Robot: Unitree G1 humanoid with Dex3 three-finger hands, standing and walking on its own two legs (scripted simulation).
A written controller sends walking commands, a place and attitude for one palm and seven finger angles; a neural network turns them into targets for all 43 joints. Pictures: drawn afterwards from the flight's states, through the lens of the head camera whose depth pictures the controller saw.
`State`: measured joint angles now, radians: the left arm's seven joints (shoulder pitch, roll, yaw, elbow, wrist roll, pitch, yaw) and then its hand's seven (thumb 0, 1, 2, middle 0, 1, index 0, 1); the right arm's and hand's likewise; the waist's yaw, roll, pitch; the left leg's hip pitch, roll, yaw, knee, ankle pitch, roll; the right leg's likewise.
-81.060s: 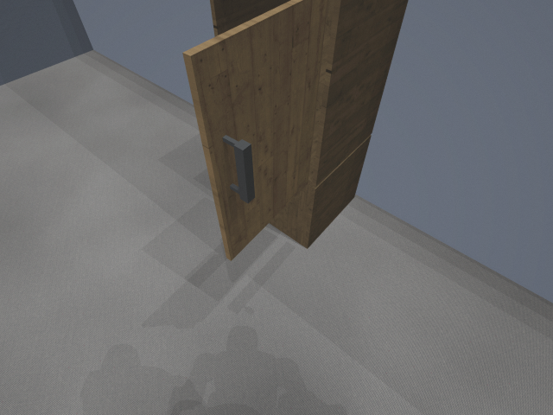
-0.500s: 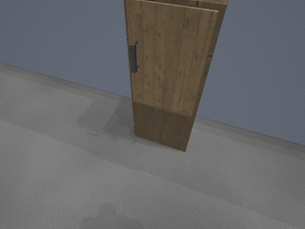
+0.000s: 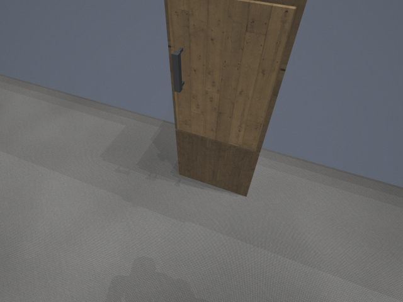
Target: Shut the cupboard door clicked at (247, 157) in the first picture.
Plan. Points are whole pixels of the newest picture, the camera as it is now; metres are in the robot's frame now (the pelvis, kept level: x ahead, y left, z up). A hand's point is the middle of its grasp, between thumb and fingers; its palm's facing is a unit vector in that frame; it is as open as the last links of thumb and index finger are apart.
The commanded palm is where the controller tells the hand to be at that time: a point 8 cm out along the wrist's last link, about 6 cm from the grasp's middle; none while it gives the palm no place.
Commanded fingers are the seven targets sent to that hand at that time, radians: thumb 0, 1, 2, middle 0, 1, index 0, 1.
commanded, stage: look to check the result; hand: left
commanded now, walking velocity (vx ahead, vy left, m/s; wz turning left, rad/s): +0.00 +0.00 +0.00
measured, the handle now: (179, 70) +0.88 +0.13 -0.01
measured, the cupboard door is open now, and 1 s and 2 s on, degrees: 0 0 0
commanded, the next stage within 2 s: stand and wait in 0.16 s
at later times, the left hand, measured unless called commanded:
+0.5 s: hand out of the picture +0.05 +0.20 -0.17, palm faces -0.01 -0.97 -0.25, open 7.4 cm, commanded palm none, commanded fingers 0.00 0.90 0.90 -0.20 -0.30 -0.20 -0.30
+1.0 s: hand out of the picture +0.05 +0.19 -0.17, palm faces -0.01 -0.97 -0.25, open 7.4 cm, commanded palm none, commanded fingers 0.00 0.90 0.90 -0.20 -0.30 -0.20 -0.30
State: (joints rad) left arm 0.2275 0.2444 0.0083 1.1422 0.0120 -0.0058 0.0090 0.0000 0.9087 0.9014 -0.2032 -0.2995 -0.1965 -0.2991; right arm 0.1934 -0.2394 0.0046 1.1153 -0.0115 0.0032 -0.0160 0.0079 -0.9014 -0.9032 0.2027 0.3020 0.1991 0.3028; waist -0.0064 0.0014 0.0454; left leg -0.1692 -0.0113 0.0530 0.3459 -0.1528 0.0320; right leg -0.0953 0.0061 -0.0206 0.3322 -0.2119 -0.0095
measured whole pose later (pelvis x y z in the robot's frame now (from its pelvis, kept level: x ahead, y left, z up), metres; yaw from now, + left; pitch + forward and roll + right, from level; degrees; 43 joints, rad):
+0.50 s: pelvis +0.02 -0.01 +0.00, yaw +0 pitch -1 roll +0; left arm 0.20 0.24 0.01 1.14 0.01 -0.01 0.01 0.00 0.91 0.90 -0.20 -0.30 -0.20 -0.30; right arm 0.18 -0.25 0.01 1.12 -0.01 0.00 -0.02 0.01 -0.90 -0.90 0.20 0.30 0.20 0.30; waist -0.01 -0.01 0.03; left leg -0.14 -0.01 0.05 0.33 -0.17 0.02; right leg -0.06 0.01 -0.02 0.31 -0.23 -0.02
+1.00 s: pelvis +0.02 -0.01 +0.00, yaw +0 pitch -1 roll +0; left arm 0.21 0.23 0.01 1.14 0.01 -0.01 0.01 0.00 0.91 0.90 -0.20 -0.30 -0.20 -0.30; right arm 0.19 -0.24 0.01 1.13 -0.01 0.00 -0.02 0.01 -0.90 -0.90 0.20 0.30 0.20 0.30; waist -0.01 0.00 0.04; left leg -0.12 0.00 0.05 0.32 -0.18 0.01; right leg -0.05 0.02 -0.02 0.31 -0.23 -0.03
